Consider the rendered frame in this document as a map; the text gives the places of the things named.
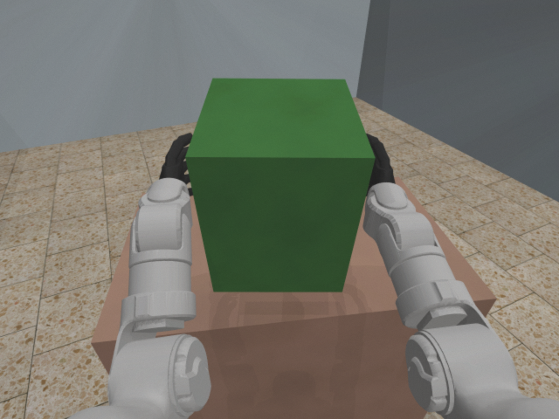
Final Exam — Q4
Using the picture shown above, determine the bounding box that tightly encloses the robot right hand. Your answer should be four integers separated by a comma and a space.
366, 134, 396, 196

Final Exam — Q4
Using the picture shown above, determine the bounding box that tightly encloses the robot right upper arm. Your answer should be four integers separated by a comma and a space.
405, 323, 559, 419

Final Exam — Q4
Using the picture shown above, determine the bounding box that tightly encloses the pedestal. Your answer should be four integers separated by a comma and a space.
91, 177, 497, 419

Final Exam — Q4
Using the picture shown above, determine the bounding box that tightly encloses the robot left upper arm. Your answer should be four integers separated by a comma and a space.
67, 333, 211, 419

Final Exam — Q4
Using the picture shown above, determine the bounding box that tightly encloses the robot right forearm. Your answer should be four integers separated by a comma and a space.
362, 182, 518, 386

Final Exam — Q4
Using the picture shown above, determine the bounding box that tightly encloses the robot left hand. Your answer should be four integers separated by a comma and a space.
159, 133, 193, 196

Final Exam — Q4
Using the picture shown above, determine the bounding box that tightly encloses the carton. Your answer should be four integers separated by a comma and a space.
185, 79, 376, 292

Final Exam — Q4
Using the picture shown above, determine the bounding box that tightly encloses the robot left forearm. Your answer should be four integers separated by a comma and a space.
107, 178, 197, 402

